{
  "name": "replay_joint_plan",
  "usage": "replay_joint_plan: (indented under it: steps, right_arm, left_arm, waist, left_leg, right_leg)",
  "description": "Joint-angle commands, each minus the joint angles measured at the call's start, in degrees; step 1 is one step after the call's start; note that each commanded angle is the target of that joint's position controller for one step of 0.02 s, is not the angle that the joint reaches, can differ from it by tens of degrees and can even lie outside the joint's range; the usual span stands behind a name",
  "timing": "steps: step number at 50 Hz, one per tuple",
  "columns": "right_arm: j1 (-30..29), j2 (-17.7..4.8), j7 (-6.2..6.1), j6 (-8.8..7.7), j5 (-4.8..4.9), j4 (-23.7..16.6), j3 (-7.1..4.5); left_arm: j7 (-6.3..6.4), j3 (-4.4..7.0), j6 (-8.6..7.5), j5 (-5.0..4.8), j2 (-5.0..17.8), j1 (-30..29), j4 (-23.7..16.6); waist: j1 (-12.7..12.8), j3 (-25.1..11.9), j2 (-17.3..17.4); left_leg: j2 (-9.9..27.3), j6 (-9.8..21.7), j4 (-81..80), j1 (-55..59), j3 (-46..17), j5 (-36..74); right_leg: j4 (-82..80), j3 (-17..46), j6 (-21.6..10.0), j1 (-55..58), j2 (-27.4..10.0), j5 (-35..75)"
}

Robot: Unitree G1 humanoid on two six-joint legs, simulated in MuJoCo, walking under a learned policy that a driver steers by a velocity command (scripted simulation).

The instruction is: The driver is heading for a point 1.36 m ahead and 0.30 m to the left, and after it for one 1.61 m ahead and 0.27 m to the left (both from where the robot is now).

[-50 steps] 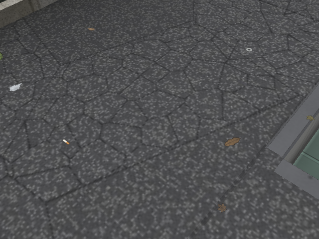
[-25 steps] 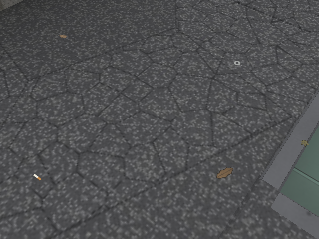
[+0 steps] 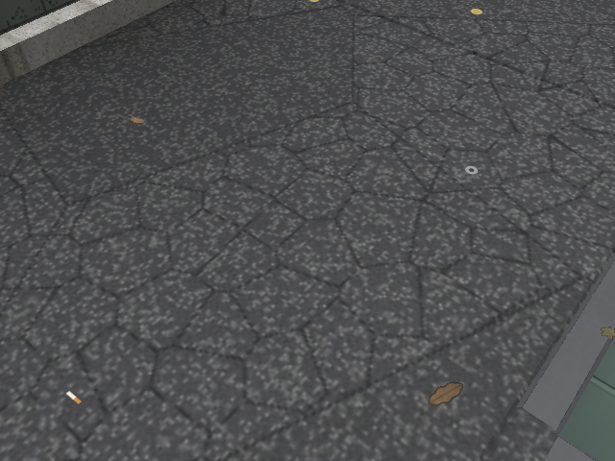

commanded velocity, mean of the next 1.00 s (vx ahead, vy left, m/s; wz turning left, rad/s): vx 0.31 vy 0.00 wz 0.07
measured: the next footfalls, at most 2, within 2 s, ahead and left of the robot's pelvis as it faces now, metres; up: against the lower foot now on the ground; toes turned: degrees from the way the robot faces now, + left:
right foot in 0.40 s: +0.19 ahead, -0.13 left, +0.00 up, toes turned -4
left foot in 0.90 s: +0.50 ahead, +0.03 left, +0.00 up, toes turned +8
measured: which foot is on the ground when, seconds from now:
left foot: down 0.00-0.40, up 0.42-0.88, down 0.90-1.00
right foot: down 0.00-0.16, up 0.18-0.38, down 0.40-0.92, up 0.94-1.00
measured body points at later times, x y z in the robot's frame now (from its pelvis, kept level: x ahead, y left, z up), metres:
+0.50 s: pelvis +0.12 -0.06 -0.01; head +0.14 -0.07 +0.44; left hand +0.16 +0.20 -0.15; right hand +0.06 -0.29 -0.17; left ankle -0.01 +0.07 -0.66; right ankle +0.15 -0.13 -0.74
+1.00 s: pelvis +0.36 -0.03 -0.02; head +0.40 -0.02 +0.43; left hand +0.34 +0.21 -0.18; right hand +0.49 -0.26 -0.16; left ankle +0.46 +0.03 -0.74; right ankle +0.22 -0.14 -0.64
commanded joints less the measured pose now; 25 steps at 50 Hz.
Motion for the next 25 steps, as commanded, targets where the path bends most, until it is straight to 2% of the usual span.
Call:
replay_joint_plan:
  steps: [1, 2, 3, 5, 6, 8, 9, 10, 11, 13, 15, 17, 18, 19, 20, 21, 22, 23, 24, 25]
  right_arm:
    - [5.50, -3.26, -0.23, 0.04, 0.01, 0.50, -0.32]
    - [5.56, -3.23, -0.25, 0.06, 0.01, 0.65, -0.28]
    - [6.41, -3.09, -0.18, 0.05, -0.12, 1.03, -0.23]
    - [7.43, -4.29, 0.05, 0.13, -0.51, 1.23, -0.89]
    - [7.66, -4.70, 0.24, 0.13, -0.59, 0.88, -1.12]
    - [10.57, -5.87, 0.45, -0.27, -0.17, 0.77, -1.65]
    - [12.72, -7.33, 0.38, -0.59, -0.10, 1.32, -2.22]
    - [12.97, -8.59, 0.31, -0.93, -0.26, 1.54, -2.78]
    - [13.66, -8.42, 0.44, -1.38, -0.61, 1.60, -2.98]
    - [15.04, -8.49, 0.77, -2.38, -1.34, 1.77, -3.30]
    - [14.66, -8.55, 1.00, -3.06, -1.38, 1.51, -3.46]
    - [12.31, -8.83, 1.27, -3.36, -1.06, 0.76, -3.56]
    - [9.49, -9.04, 1.43, -3.45, -0.56, 0.05, -3.56]
    - [8.06, -9.16, 1.69, -3.72, -0.21, -0.36, -3.47]
    - [8.20, -8.80, 1.97, -4.15, -0.30, -0.44, -3.20]
    - [7.63, -5.67, 2.54, -4.36, 0.31, -3.17, -2.22]
    - [6.88, -4.91, 2.91, -4.26, -0.33, -4.60, -2.50]
    - [3.46, -5.44, 3.17, -3.81, -0.87, -6.05, -2.85]
    - [1.32, -5.22, 3.61, -4.02, -0.82, -6.77, -2.80]
    - [1.91, -4.41, 3.73, -4.14, -0.58, -6.64, -2.92]
  left_arm:
    - [0.18, 0.58, -0.14, 0.05, 4.43, 3.18, -0.11]
    - [0.19, 0.54, -0.10, 0.06, 4.34, 3.40, 0.12]
    - [0.13, 0.50, -0.01, 0.12, 4.09, 4.14, 0.55]
    - [-0.15, 1.28, 0.46, 0.24, 5.39, 4.63, 0.59]
    - [-0.44, 1.64, 0.62, 0.41, 5.69, 4.54, 0.24]
    - [-1.21, 1.53, 0.10, 0.48, 4.20, 1.94, -1.71]
    - [-1.69, 1.25, -0.46, 0.74, 2.70, -0.38, -3.18]
    - [-2.10, 1.18, -1.08, 1.58, 2.45, -2.38, -4.76]
    - [-2.42, 1.50, -1.68, 1.82, 3.48, -4.25, -6.09]
    - [-3.00, 2.31, -2.65, 1.38, 5.24, -5.95, -8.14]
    - [-3.49, 2.76, -3.26, 0.58, 5.30, -6.75, -9.64]
    - [-3.96, 2.99, -3.36, 0.15, 4.42, -5.22, -10.18]
    - [-4.09, 3.08, -3.34, -0.01, 3.48, -0.82, -9.12]
    - [-3.98, 3.74, -3.28, -0.13, 3.67, 6.36, -6.57]
    - [-3.47, 5.15, -3.36, 0.27, 6.46, 15.48, -3.66]
    - [-2.54, 6.88, -3.51, 1.43, 13.35, 24.87, -2.85]
    - [-2.54, 6.50, -2.83, 1.31, 14.16, 25.64, -1.94]
    - [-2.35, 5.87, -2.35, 0.92, 12.97, 16.78, -3.81]
    - [-2.52, 5.17, -2.58, 0.71, 10.77, 10.41, -5.99]
    - [-2.66, 4.52, -3.03, 0.64, 9.47, 7.25, -6.73]
  waist:
    - [-0.25, 0.91, 0.01]
    - [-0.22, 1.05, 0.00]
    - [-0.34, 0.21, -0.07]
    - [-0.41, 2.33, 0.67]
    - [-0.65, 4.77, 1.72]
    - [-2.37, 10.22, 4.51]
    - [-3.25, 11.96, 7.36]
    - [-3.22, 14.13, 8.29]
    - [-3.70, 14.44, 6.87]
    - [-3.78, 13.23, 4.74]
    - [-3.10, 11.68, 3.66]
    - [-1.19, 10.20, 4.15]
    - [1.74, 8.93, 4.11]
    - [5.04, 6.16, 2.99]
    - [8.88, 1.57, -0.72]
    - [12.28, -4.21, -13.02]
    - [10.14, -6.19, -14.95]
    - [5.35, -0.13, -7.37]
    - [3.58, 3.39, -2.49]
    - [1.27, 4.10, -1.20]
  left_leg:
    - [6.99, 0.82, -3.62, -5.20, -5.74, 12.14]
    - [7.05, 0.83, -3.68, -5.29, -5.77, 11.99]
    - [6.62, 1.10, -4.17, -5.04, -5.61, 6.99]
    - [5.44, 3.04, -3.16, -7.14, -5.75, -7.11]
    - [6.17, 4.49, -3.62, -8.86, -7.63, -14.09]
    - [10.55, 7.63, -7.79, -7.88, -14.72, -23.47]
    - [14.81, 9.73, -11.63, -5.56, -19.85, -25.37]
    - [19.11, 11.61, -13.40, -3.70, -23.35, -22.74]
    - [20.93, 12.76, -13.69, -1.83, -24.68, -17.72]
    - [21.76, 13.44, -12.54, 4.00, -23.58, -5.18]
    - [20.13, 11.98, -11.29, 5.65, -19.25, 3.32]
    - [17.26, 9.78, -9.43, 0.46, -14.02, 8.53]
    - [14.82, 8.10, -6.33, -5.79, -9.88, 12.95]
    - [11.92, 6.51, 0.22, -12.08, -6.12, 22.03]
    - [8.64, 4.62, 12.43, -17.76, -1.99, 27.65]
    - [1.84, 0.83, 34.48, -28.69, 3.67, 14.21]
    - [-2.73, 1.45, 48.39, -34.22, -2.30, -11.88]
    - [2.06, 2.95, 53.39, -37.17, -6.46, -7.73]
    - [4.36, 3.62, 51.82, -36.89, -6.54, -1.60]
    - [5.83, 3.69, 48.65, -34.54, -6.25, 1.71]
  right_leg:
    - [-2.67, 9.23, -1.18, 4.27, -8.47, 16.25]
    - [-2.79, 9.21, -1.15, 4.26, -8.42, 15.90]
    - [-3.08, 8.89, -1.33, 4.46, -7.73, 10.43]
    - [-0.99, 7.63, -2.62, 1.32, -5.10, -8.06]
    - [0.39, 7.35, -3.30, -2.38, -4.22, -16.52]
    - [5.76, 5.67, -3.39, -13.09, -2.21, -21.16]
    - [11.61, 1.78, -2.70, -17.63, -0.68, -17.09]
    - [15.35, -0.85, -2.29, -21.85, -1.85, -13.64]
    - [18.25, -0.43, -2.18, -24.73, -3.43, -13.27]
    - [22.05, 0.69, -1.85, -29.64, -5.04, -15.56]
    - [20.35, 0.39, -1.44, -28.58, -5.44, -14.09]
    - [16.40, -1.89, -1.42, -19.64, -3.63, -9.42]
    - [12.39, -3.86, -1.85, -9.44, -1.67, -5.78]
    - [9.69, -5.44, -2.44, 3.43, 1.46, -3.48]
    - [7.71, -2.33, -3.78, 15.72, 0.61, -4.27]
    - [-3.96, 22.38, -8.65, 24.29, -15.61, -20.07]
    - [-14.82, 43.68, -12.90, 22.12, -24.42, -22.63]
    - [-13.58, 38.88, -12.03, 15.28, -23.91, -27.62]
    - [-13.82, 32.16, -10.67, 8.89, -22.09, -22.46]
    - [-14.70, 26.20, -8.99, 5.37, -19.41, -16.06]
Keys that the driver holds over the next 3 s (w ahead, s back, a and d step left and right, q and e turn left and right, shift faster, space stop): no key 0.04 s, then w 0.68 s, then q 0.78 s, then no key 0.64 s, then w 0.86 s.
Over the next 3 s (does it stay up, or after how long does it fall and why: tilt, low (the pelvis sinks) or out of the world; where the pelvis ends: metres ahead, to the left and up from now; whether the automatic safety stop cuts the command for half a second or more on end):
stays up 0.69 0.06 -0.02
